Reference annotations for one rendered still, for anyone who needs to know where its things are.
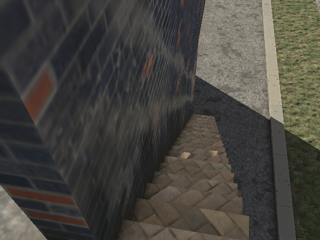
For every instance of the stairs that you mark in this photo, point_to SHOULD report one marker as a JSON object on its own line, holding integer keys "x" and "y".
{"x": 193, "y": 195}

